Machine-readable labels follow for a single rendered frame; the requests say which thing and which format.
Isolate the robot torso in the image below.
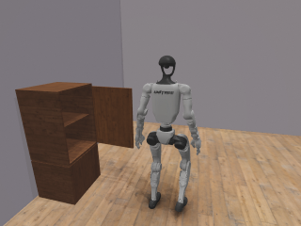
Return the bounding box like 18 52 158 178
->
151 80 182 145

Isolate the left robot upper arm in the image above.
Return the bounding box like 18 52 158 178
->
137 83 154 116

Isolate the robot right forearm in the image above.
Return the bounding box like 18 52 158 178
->
186 110 200 140

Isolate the cupboard door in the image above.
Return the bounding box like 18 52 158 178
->
91 86 134 149

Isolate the left robot hand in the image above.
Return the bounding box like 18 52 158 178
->
135 133 145 150

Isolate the left robot thigh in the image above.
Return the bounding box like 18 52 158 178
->
146 131 162 173

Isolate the right robot hand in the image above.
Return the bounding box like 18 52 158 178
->
190 138 201 155

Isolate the right robot upper arm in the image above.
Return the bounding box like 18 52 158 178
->
178 84 193 120

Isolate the robot left forearm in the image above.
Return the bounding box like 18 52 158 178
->
135 108 145 135

